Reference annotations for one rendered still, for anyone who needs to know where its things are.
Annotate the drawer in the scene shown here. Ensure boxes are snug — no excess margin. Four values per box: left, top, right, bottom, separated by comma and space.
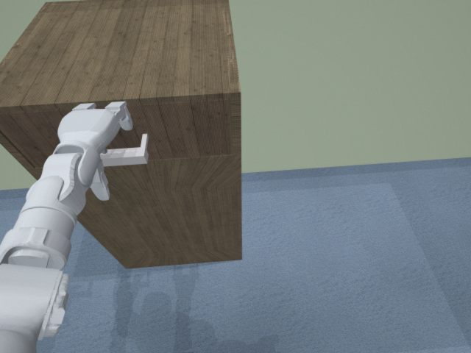
0, 98, 231, 168

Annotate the handle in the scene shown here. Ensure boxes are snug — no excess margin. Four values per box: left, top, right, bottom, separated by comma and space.
100, 134, 149, 167

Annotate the left robot upper arm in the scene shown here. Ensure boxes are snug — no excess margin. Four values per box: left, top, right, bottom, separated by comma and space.
0, 263, 70, 353

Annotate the cabinet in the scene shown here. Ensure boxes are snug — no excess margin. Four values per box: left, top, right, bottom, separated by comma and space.
0, 0, 242, 269

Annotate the robot left forearm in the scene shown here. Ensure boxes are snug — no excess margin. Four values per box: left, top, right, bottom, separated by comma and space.
0, 140, 100, 270

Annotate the robot left hand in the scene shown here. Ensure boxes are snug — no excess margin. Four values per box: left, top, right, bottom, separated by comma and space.
57, 101, 133, 201

